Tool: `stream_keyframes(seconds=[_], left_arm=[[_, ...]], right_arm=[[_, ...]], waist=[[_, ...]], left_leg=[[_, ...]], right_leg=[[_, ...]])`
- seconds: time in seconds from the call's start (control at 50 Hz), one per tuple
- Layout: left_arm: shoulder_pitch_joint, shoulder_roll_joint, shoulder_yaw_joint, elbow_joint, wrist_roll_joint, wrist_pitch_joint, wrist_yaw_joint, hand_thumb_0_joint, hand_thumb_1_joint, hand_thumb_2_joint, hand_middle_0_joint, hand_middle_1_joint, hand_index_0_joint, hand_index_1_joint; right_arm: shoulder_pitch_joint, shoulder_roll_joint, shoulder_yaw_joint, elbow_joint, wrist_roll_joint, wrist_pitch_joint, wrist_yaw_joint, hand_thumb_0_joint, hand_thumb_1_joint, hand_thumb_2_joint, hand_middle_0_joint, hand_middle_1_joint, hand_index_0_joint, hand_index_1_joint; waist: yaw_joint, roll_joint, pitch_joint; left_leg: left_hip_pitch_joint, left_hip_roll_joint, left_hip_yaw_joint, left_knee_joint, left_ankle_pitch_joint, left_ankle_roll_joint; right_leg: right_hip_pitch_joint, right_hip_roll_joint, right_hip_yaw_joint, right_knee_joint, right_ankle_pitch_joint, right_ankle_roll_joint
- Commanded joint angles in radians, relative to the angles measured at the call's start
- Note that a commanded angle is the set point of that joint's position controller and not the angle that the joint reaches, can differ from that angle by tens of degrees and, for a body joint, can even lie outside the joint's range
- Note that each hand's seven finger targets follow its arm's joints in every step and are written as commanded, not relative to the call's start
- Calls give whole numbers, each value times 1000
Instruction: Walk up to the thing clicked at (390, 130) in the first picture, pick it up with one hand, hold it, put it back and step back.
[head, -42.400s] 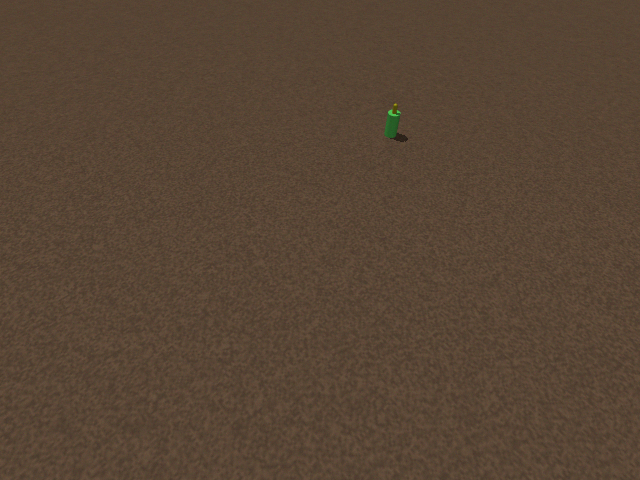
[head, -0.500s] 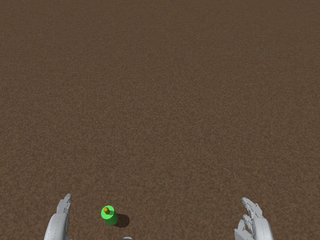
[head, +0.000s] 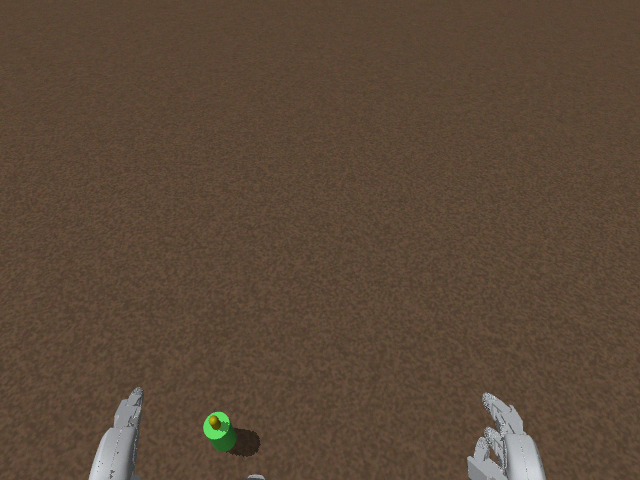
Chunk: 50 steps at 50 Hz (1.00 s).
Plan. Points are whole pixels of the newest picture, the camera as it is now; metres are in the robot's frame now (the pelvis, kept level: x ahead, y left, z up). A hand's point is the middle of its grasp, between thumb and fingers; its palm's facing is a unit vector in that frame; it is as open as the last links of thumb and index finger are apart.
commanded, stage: home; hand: left
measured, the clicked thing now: (219, 429) +0.35 +0.25 -0.63
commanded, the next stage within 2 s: stand in 0.44 s
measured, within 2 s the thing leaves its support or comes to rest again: neither
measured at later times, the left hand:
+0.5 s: hand (167, 466) +0.16 +0.18 -0.06, palm faces +0.11 -0.95 -0.28, open 17.5 cm
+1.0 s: hand out of the picture +0.12 +0.23 -0.11, palm faces -0.02 -0.94 -0.34, open 9.1 cm
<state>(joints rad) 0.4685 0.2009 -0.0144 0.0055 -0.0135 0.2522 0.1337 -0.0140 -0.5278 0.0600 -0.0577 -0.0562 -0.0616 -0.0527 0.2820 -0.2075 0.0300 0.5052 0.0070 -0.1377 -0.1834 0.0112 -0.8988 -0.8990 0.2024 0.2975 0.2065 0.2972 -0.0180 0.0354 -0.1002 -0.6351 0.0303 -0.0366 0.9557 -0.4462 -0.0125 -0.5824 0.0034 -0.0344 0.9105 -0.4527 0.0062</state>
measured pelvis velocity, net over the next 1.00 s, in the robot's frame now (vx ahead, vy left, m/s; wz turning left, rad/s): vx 0.00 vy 0.00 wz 0.00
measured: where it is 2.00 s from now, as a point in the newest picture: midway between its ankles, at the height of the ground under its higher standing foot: outside the picture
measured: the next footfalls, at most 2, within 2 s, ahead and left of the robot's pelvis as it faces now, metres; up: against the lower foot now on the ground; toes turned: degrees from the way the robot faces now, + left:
none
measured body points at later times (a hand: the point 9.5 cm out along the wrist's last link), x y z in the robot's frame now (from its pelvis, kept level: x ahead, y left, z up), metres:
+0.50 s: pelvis +0.00 +0.00 +0.00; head +0.02 +0.00 +0.45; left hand +0.16 +0.23 -0.04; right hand +0.16 -0.24 -0.07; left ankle +0.02 +0.12 -0.69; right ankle +0.01 -0.13 -0.69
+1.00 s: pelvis +0.00 +0.00 +0.02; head +0.01 +0.01 +0.47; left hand +0.12 +0.28 -0.08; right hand +0.11 -0.28 -0.09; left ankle +0.02 +0.12 -0.69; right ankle +0.01 -0.13 -0.69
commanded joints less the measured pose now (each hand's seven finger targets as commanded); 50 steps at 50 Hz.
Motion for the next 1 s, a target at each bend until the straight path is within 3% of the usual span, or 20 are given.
stream_keyframes(seconds=[0.0,0.12,0.24,0.36,0.44,0.52,0.56,0.58,0.7,0.72,0.74,0.76,0.8,0.84,0.86,0.88,0.96,0.98], left_arm=[[-31,107,66,-181,14,-51,12,0,-574,40,-49,-52,-49,-52],[-23,100,58,-185,15,-50,12,0,-555,52,-51,-54,-51,-54],[-27,92,53,-174,14,-50,13,0,-558,49,-51,-54,-51,-54],[-39,105,61,-187,13,-52,12,0,-556,51,-51,-54,-51,-54],[-46,102,62,-168,13,-53,13,0,-572,42,-49,-52,-49,-52],[-35,101,56,-182,13,-54,12,0,-554,52,-51,-54,-51,-54],[-50,104,57,-193,13,-56,12,0,-394,212,-200,-214,-200,-214],[-34,99,58,-176,12,-55,12,0,-314,292,-200,-294,-200,-294],[-31,103,63,-172,12,-59,14,0,166,772,-200,-300,-200,-300],[-206,245,101,179,110,-168,-36,0,246,852,-200,-300,-200,-300],[-165,252,109,273,117,-209,-61,0,326,900,-200,-300,-200,-300],[-181,256,109,304,114,-236,-72,0,406,900,-200,-300,-200,-300],[-197,253,92,363,87,-266,-94,0,566,900,-200,-300,-200,-300],[-220,263,88,428,70,-278,-104,0,726,900,-200,-300,-200,-300],[-230,263,89,465,61,-281,-106,0,806,900,-200,-300,-200,-300],[-240,270,89,500,57,-284,-106,0,886,900,-200,-300,-200,-300],[-277,285,86,622,58,-299,-99,0,899,900,-200,-300,-200,-300],[-284,285,85,645,55,-298,-98,0,899,900,-200,-300,-200,-300]], right_arm=[[-62,-118,-53,-157,-3,-53,-13,0,-900,-902,200,301,200,301],[-53,-117,-56,-156,-4,-53,-13,0,-900,-902,200,301,200,301],[-68,-116,-52,-156,-1,-53,-8,0,-900,-902,200,301,200,301],[-56,-119,-53,-154,-3,-53,-10,0,-900,-902,200,301,200,301],[-66,-120,-53,-157,-4,-53,-11,0,-900,-902,200,301,200,301],[-69,-121,-52,-160,-2,-56,-10,0,-900,-902,200,301,200,301],[-68,-119,-52,-159,-3,-56,-12,0,-900,-900,200,300,200,300],[-71,-121,-53,-159,-3,-58,-14,0,-900,-900,200,300,200,300],[-71,-120,-53,-158,-2,-57,-15,0,-900,-900,200,300,200,300],[-112,-258,-94,67,-115,17,45,0,-900,-900,200,300,200,300],[-86,-243,-100,110,-125,48,83,0,-900,-900,200,300,200,300],[-93,-232,-97,117,-118,60,99,0,-900,-900,200,300,200,300],[-110,-230,-96,133,-89,71,128,0,-900,-900,200,300,200,300],[-107,-237,-102,158,-63,75,153,0,-900,-900,200,300,200,300],[-113,-245,-106,174,-58,74,158,0,-900,-900,200,300,200,300],[-116,-245,-106,196,-55,77,162,0,-900,-900,200,300,200,300],[-137,-238,-106,258,-54,89,167,0,-900,-900,200,300,200,300],[-135,-240,-105,274,-54,93,167,0,-900,-900,200,300,200,300]], waist=[[-7,-22,-106],[-6,-13,-119],[5,8,-69],[-2,-4,-107],[-4,-21,-77],[-2,-17,-90],[-4,-7,-94],[-2,-26,-90],[-2,-26,-86],[30,-96,26],[25,-123,-28],[15,-131,-41],[26,-64,-8],[30,-63,0],[30,-41,-23],[32,-25,-9],[25,-47,0],[24,-40,29]], left_leg=[[100,-22,35,-144,170,22],[115,-19,30,-145,227,19],[93,-15,22,-178,144,15],[112,-15,22,-162,197,17],[86,-20,28,-168,117,22],[99,-19,30,-167,130,21],[98,-21,31,-165,120,21],[92,-22,34,-162,115,23],[87,-21,33,-159,131,23],[141,11,-26,-188,293,50],[179,12,-5,-175,267,70],[203,9,-9,-178,274,78],[236,9,-34,-241,229,88],[262,8,-29,-264,192,76],[284,11,-37,-271,233,75],[287,15,-43,-299,236,72],[331,13,-37,-323,311,62],[331,15,-42,-349,283,64]], right_leg=[[37,16,-13,-164,175,-9],[54,18,-20,-146,224,-12],[31,21,-28,-151,138,-17],[40,22,-26,-146,185,-16],[20,19,-22,-169,115,-12],[25,17,-19,-165,127,-13],[23,16,-18,-168,118,-13],[26,14,-16,-175,115,-12],[25,14,-16,-172,129,-12],[175,-72,95,-193,244,-72],[192,-94,123,-210,258,-93],[198,-101,149,-212,285,-101],[167,-91,141,-228,211,-90],[179,-99,145,-259,176,-82],[197,-95,138,-259,239,-75],[207,-91,128,-263,238,-70],[277,-110,133,-316,348,-59],[266,-107,129,-335,314,-54]])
